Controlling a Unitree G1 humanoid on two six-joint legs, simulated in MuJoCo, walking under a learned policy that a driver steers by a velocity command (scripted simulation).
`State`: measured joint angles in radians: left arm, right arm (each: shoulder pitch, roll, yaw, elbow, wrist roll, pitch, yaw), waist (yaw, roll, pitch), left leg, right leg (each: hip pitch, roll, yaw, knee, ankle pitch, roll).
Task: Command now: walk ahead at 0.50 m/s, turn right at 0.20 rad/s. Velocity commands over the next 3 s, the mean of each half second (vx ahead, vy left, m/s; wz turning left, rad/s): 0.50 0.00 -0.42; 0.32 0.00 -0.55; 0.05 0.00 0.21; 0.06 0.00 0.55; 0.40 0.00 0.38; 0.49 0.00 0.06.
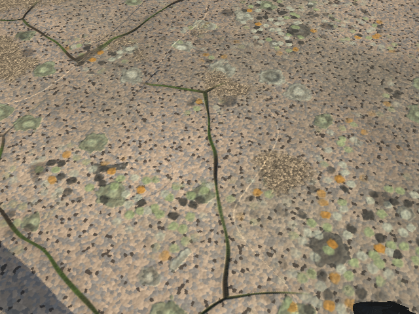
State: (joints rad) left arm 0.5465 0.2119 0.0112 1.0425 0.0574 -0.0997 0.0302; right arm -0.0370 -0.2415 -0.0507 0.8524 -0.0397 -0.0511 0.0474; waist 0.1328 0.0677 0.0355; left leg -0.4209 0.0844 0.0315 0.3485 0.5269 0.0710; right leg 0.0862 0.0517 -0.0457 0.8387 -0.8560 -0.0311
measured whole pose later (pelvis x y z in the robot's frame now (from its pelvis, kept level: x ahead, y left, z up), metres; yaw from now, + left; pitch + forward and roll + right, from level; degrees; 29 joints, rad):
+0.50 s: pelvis +0.28 -0.03 -0.11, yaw -14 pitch +0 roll +1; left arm 0.07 0.24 0.05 0.84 0.03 -0.04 -0.04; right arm 0.33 -0.23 -0.05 0.95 -0.03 -0.05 0.01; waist -0.02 0.02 0.06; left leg -0.23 0.05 0.13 1.11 -0.50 0.01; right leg -0.46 0.06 -0.08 0.67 -0.23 -0.15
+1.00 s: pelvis +0.49 -0.07 -0.10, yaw -32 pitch +1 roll -1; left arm 0.41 0.28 0.08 0.88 0.01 -0.01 0.02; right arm 0.04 -0.26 -0.01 0.77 -0.02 -0.04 -0.01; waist 0.08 0.02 0.06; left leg -0.43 -0.03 -0.03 0.51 -0.05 0.03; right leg -0.09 0.19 0.24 0.56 -0.42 -0.10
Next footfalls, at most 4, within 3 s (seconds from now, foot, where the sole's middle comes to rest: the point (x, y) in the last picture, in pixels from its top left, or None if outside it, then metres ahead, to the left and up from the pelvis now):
0.04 left None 0.15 0.11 -0.86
0.44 right None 0.39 -0.10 -0.86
1.00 left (261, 272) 0.66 -0.06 -0.86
1.44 right None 0.50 -0.18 -0.86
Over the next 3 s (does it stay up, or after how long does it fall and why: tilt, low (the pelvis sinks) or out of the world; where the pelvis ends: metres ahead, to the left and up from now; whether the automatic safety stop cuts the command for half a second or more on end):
stays up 1.01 0.01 -0.10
